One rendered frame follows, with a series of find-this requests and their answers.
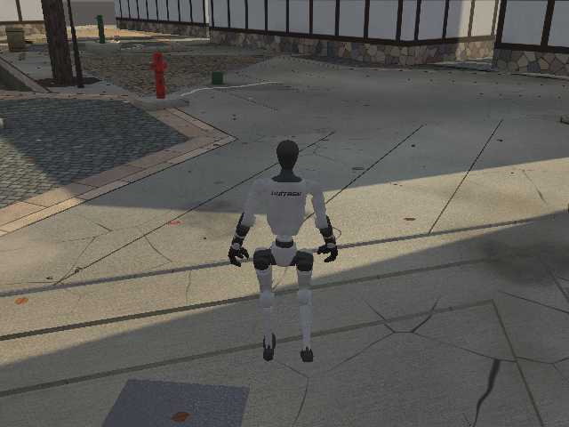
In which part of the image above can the left robot hand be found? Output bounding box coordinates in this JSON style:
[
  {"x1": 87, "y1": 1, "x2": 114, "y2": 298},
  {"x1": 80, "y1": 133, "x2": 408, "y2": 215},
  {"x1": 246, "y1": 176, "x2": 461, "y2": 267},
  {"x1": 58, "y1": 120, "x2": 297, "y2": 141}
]
[{"x1": 228, "y1": 247, "x2": 249, "y2": 267}]

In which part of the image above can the right robot upper arm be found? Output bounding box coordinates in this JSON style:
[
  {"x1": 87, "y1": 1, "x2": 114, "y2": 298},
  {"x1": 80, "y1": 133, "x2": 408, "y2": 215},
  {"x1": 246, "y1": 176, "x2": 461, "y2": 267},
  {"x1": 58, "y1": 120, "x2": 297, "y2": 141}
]
[{"x1": 305, "y1": 180, "x2": 328, "y2": 229}]

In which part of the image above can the left robot forearm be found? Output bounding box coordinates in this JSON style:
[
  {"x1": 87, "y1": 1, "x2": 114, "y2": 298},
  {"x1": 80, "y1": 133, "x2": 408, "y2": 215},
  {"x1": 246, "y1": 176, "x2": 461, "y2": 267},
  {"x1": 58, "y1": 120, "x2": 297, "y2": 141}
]
[{"x1": 231, "y1": 213, "x2": 250, "y2": 250}]

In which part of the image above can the robot right thigh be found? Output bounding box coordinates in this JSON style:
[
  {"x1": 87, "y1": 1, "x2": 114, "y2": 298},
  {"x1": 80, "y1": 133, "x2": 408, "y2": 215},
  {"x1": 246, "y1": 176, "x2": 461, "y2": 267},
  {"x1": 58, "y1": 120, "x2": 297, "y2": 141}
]
[{"x1": 295, "y1": 248, "x2": 314, "y2": 305}]

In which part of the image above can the right robot shin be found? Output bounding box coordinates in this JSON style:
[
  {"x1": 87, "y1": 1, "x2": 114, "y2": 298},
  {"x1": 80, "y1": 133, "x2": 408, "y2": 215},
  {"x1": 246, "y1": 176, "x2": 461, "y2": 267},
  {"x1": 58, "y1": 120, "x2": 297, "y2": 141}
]
[{"x1": 300, "y1": 290, "x2": 312, "y2": 351}]

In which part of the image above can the left robot upper arm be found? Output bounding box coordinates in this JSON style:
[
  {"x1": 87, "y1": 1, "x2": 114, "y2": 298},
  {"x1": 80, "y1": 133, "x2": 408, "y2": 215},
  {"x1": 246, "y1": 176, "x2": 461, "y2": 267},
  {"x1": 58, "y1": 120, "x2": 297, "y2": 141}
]
[{"x1": 241, "y1": 178, "x2": 268, "y2": 227}]

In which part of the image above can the right robot forearm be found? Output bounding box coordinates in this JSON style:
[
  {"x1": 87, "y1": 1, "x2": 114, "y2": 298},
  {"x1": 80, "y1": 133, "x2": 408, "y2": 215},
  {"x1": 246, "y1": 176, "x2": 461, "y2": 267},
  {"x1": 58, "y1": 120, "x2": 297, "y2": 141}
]
[{"x1": 320, "y1": 215, "x2": 336, "y2": 248}]

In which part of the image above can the right robot hand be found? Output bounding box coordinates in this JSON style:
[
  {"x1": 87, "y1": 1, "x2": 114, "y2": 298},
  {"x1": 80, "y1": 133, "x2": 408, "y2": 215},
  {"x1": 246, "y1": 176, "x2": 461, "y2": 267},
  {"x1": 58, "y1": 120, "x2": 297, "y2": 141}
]
[{"x1": 317, "y1": 245, "x2": 338, "y2": 262}]

